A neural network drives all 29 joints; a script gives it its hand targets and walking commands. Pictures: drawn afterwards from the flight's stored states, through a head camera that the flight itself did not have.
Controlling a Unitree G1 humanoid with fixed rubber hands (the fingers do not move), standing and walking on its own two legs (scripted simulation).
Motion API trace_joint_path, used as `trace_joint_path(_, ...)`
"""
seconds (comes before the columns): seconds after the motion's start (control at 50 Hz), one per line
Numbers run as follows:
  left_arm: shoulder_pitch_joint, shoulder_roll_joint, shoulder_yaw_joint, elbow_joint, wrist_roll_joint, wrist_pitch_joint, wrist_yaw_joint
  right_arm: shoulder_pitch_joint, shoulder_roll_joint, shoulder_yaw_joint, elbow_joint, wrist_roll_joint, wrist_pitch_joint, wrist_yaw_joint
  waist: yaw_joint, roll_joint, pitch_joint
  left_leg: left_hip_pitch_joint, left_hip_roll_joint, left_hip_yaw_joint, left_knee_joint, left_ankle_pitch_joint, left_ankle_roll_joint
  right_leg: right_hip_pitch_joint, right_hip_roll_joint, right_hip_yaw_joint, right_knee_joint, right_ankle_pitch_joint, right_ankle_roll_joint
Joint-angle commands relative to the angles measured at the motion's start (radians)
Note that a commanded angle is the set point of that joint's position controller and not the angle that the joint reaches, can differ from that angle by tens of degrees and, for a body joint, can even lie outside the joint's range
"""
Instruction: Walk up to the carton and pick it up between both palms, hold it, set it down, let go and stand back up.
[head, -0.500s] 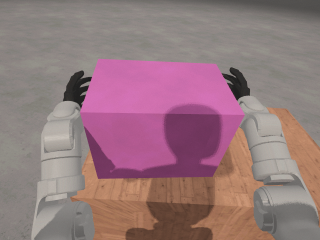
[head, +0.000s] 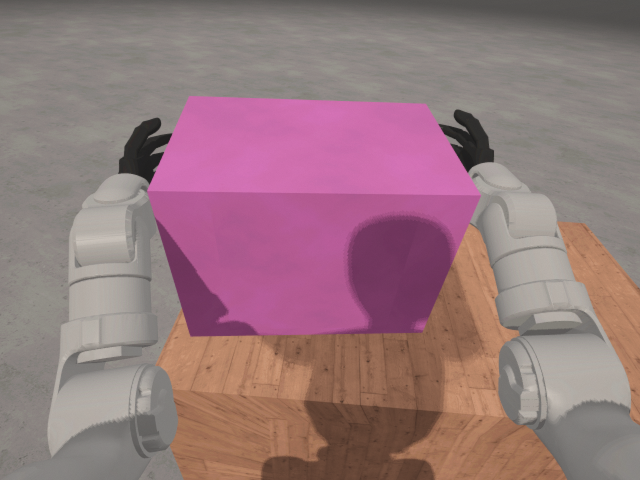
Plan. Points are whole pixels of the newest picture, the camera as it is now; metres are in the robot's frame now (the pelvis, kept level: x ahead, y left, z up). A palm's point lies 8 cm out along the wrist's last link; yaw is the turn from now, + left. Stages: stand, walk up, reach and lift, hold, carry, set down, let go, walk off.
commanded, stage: reach and lift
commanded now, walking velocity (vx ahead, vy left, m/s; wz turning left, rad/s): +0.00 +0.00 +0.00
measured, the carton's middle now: (309, 218) +0.38 +0.00 +0.20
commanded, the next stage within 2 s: hold in 0.06 s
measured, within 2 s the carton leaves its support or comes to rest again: neither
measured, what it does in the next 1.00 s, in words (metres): stands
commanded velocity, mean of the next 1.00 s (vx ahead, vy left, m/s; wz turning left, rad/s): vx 0.00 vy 0.00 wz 0.00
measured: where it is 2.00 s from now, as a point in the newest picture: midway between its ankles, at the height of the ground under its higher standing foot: outside the picture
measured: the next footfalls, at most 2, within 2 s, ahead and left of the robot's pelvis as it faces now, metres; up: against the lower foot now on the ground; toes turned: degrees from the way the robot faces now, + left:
none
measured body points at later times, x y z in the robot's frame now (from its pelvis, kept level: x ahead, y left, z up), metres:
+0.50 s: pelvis +0.00 +0.00 +0.00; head -0.08 +0.02 +0.44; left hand +0.38 +0.20 +0.26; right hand +0.39 -0.19 +0.28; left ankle -0.02 +0.14 -0.75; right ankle +0.07 -0.14 -0.75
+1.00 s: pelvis +0.00 +0.00 +0.00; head -0.07 +0.02 +0.44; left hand +0.39 +0.20 +0.26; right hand +0.39 -0.19 +0.28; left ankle -0.02 +0.14 -0.75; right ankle +0.07 -0.14 -0.75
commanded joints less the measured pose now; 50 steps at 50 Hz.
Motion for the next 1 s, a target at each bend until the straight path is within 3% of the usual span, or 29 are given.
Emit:
trace_joint_path(0.0,-0.730,-0.507,-0.368,-0.147,-0.183,-0.056,-0.147,-0.766,0.547,0.300,-0.307,0.155,-0.041,0.160,-0.011,0.011,-0.356,-0.284,-0.096,0.051,-0.102,0.173,-0.013,0.545,0.097,0.070,0.074,0.083,-0.016)
trace_joint_path(0.04,-0.691,-0.491,-0.371,-0.170,-0.177,-0.060,-0.149,-0.743,0.548,0.318,-0.338,0.172,-0.040,0.154,-0.006,0.032,-0.374,-0.288,-0.098,0.054,-0.087,0.221,-0.022,0.575,0.102,0.073,0.085,0.144,-0.017)
trace_joint_path(0.06,-0.697,-0.519,-0.389,-0.196,-0.185,-0.053,-0.146,-0.722,0.542,0.322,-0.300,0.178,-0.028,0.150,-0.030,0.046,-0.392,-0.265,-0.099,0.050,-0.082,0.245,-0.027,0.589,0.100,0.077,0.084,0.157,-0.018)
trace_joint_path(0.08,-0.655,-0.535,-0.383,-0.184,-0.176,-0.040,-0.146,-0.714,0.523,0.315,-0.343,0.182,-0.025,0.146,-0.029,0.060,-0.383,-0.256,-0.095,0.044,-0.079,0.264,-0.032,0.579,0.107,0.077,0.083,0.156,-0.018)
trace_joint_path(0.14,-0.665,-0.474,-0.322,-0.146,-0.128,-0.021,-0.160,-0.682,0.504,0.292,-0.242,0.163,0.003,0.153,-0.023,0.038,-0.259,-0.287,-0.093,0.048,-0.100,0.209,-0.025,0.556,0.099,0.072,0.074,0.108,-0.019)
trace_joint_path(0.16,-0.655,-0.483,-0.332,-0.150,-0.130,-0.019,-0.166,-0.708,0.511,0.302,-0.279,0.175,-0.004,0.156,-0.011,0.045,-0.282,-0.300,-0.090,0.048,-0.097,0.209,-0.025,0.571,0.104,0.076,0.076,0.108,-0.021)
trace_joint_path(0.22,-0.699,-0.501,-0.367,-0.215,-0.154,-0.026,-0.157,-0.746,0.535,0.318,-0.321,0.193,-0.013,0.164,-0.007,0.054,-0.345,-0.262,-0.095,0.045,-0.089,0.251,-0.035,0.559,0.112,0.064,0.083,0.119,-0.023)
trace_joint_path(0.24,-0.716,-0.526,-0.394,-0.268,-0.169,-0.031,-0.147,-0.747,0.530,0.327,-0.328,0.203,-0.013,0.167,-0.004,0.084,-0.381,-0.240,-0.089,0.038,-0.080,0.282,-0.042,0.550,0.115,0.070,0.089,0.133,-0.030)
trace_joint_path(0.26,-0.735,-0.501,-0.360,-0.184,-0.150,-0.022,-0.143,-0.763,0.512,0.298,-0.267,0.186,-0.004,0.171,-0.006,0.075,-0.303,-0.278,-0.091,0.042,-0.086,0.232,-0.040,0.515,0.110,0.068,0.077,0.075,-0.033)
trace_joint_path(0.28,-0.745,-0.529,-0.381,-0.246,-0.161,-0.028,-0.140,-0.749,0.537,0.310,-0.295,0.184,-0.013,0.165,-0.011,0.072,-0.357,-0.263,-0.089,0.039,-0.080,0.256,-0.038,0.552,0.113,0.065,0.081,0.113,-0.026)
trace_joint_path(0.3,-0.742,-0.500,-0.369,-0.232,-0.164,-0.021,-0.139,-0.723,0.522,0.300,-0.250,0.186,0.000,0.169,-0.012,0.065,-0.312,-0.279,-0.089,0.039,-0.099,0.218,-0.032,0.535,0.106,0.070,0.073,0.085,-0.029)
trace_joint_path(0.32,-0.726,-0.515,-0.383,-0.231,-0.166,-0.015,-0.139,-0.756,0.516,0.303,-0.312,0.187,-0.010,0.169,-0.010,0.054,-0.338,-0.276,-0.091,0.042,-0.094,0.229,-0.032,0.548,0.112,0.067,0.078,0.102,-0.028)
trace_joint_path(0.38,-0.719,-0.512,-0.375,-0.197,-0.177,-0.011,-0.140,-0.803,0.535,0.311,-0.357,0.194,-0.014,0.164,0.000,0.029,-0.373,-0.293,-0.092,0.038,-0.095,0.208,-0.015,0.544,0.112,0.073,0.075,0.089,-0.027)
trace_joint_path(0.42,-0.695,-0.517,-0.367,-0.196,-0.169,-0.003,-0.139,-0.778,0.524,0.314,-0.333,0.205,-0.001,0.160,0.001,0.031,-0.347,-0.276,-0.090,0.040,-0.090,0.229,-0.019,0.550,0.114,0.075,0.075,0.117,-0.028)
trace_joint_path(0.44,-0.706,-0.509,-0.343,-0.171,-0.158,0.002,-0.136,-0.775,0.520,0.306,-0.272,0.195,0.011,0.165,0.003,0.031,-0.299,-0.283,-0.089,0.045,-0.103,0.199,-0.022,0.529,0.115,0.071,0.065,0.064,-0.027)
trace_joint_path(0.5,-0.752,-0.500,-0.342,-0.175,-0.154,0.003,-0.144,-0.778,0.518,0.271,-0.263,0.179,0.011,0.171,0.000,0.060,-0.290,-0.320,-0.082,0.050,-0.117,0.125,-0.014,0.514,0.109,0.076,0.062,0.005,-0.036)
trace_joint_path(0.58,-0.743,-0.491,-0.329,-0.181,-0.146,0.001,-0.150,-0.796,0.546,0.286,-0.255,0.189,0.014,0.165,0.005,0.055,-0.347,-0.306,-0.087,0.049,-0.116,0.163,-0.018,0.549,0.110,0.077,0.073,0.043,-0.030)
trace_joint_path(0.6,-0.738,-0.474,-0.314,-0.157,-0.141,0.008,-0.152,-0.777,0.532,0.280,-0.224,0.183,0.020,0.166,-0.010,0.055,-0.309,-0.307,-0.090,0.051,-0.115,0.161,-0.017,0.540,0.104,0.077,0.068,0.046,-0.031)
trace_joint_path(0.64,-0.732,-0.457,-0.286,-0.123,-0.128,0.009,-0.164,-0.813,0.547,0.294,-0.263,0.176,0.014,0.164,0.020,0.023,-0.325,-0.319,-0.092,0.054,-0.117,0.146,-0.002,0.560,0.104,0.086,0.064,0.034,-0.027)
trace_joint_path(0.66,-0.746,-0.457,-0.286,-0.108,-0.124,0.004,-0.170,-0.810,0.549,0.270,-0.237,0.166,0.013,0.155,0.009,0.014,-0.314,-0.321,-0.092,0.061,-0.121,0.129,-0.002,0.554,0.107,0.085,0.055,0.028,-0.015)
trace_joint_path(0.68,-0.744,-0.458,-0.291,-0.127,-0.131,-0.003,-0.169,-0.821,0.566,0.302,-0.274,0.179,0.010,0.154,0.022,-0.003,-0.359,-0.323,-0.095,0.060,-0.108,0.157,0.004,0.580,0.103,0.089,0.071,0.063,-0.015)
trace_joint_path(0.72,-0.778,-0.471,-0.329,-0.221,-0.158,-0.015,-0.166,-0.809,0.590,0.314,-0.338,0.201,0.007,0.141,0.003,0.026,-0.421,-0.293,-0.107,0.059,-0.090,0.217,-0.008,0.624,0.103,0.090,0.083,0.146,-0.013)
trace_joint_path(0.74,-0.758,-0.478,-0.350,-0.185,-0.165,-0.010,-0.162,-0.814,0.561,0.297,-0.323,0.197,0.009,0.140,-0.003,0.045,-0.388,-0.290,-0.101,0.060,-0.087,0.216,-0.024,0.584,0.111,0.077,0.081,0.125,-0.014)
trace_joint_path(0.76,-0.773,-0.465,-0.332,-0.166,-0.157,-0.003,-0.163,-0.816,0.551,0.299,-0.262,0.196,0.022,0.145,-0.007,0.039,-0.320,-0.300,-0.096,0.052,-0.090,0.191,-0.016,0.552,0.104,0.083,0.075,0.091,-0.020)
trace_joint_path(0.8,-0.736,-0.452,-0.289,-0.116,-0.130,0.008,-0.171,-0.781,0.532,0.280,-0.250,0.172,0.023,0.141,0.002,0.024,-0.290,-0.303,-0.099,0.059,-0.104,0.186,-0.010,0.555,0.106,0.081,0.064,0.091,-0.019)
trace_joint_path(0.82,-0.711,-0.470,-0.305,-0.146,-0.130,0.011,-0.177,-0.770,0.528,0.283,-0.268,0.180,0.017,0.136,-0.013,0.032,-0.324,-0.290,-0.093,0.059,-0.105,0.180,-0.014,0.569,0.103,0.079,0.064,0.076,-0.022)
trace_joint_path(0.9,-0.746,-0.463,-0.307,-0.125,-0.142,0.004,-0.186,-0.812,0.534,0.285,-0.294,0.185,0.016,0.136,-0.007,0.026,-0.349,-0.288,-0.095,0.052,-0.102,0.187,-0.011,0.571,0.109,0.084,0.060,0.077,-0.022)
trace_joint_path(0.94,-0.765,-0.489,-0.343,-0.223,-0.156,-0.006,-0.172,-0.805,0.558,0.312,-0.322,0.207,0.006,0.135,0.000,0.052,-0.414,-0.255,-0.091,0.050,-0.086,0.245,-0.021,0.589,0.113,0.086,0.073,0.127,-0.021)
trace_joint_path(0.98,-0.745,-0.506,-0.357,-0.208,-0.158,0.002,-0.164,-0.795,0.544,0.298,-0.328,0.206,0.014,0.139,-0.008,0.068,-0.373,-0.270,-0.093,0.046,-0.080,0.263,-0.031,0.575,0.115,0.075,0.081,0.136,-0.028)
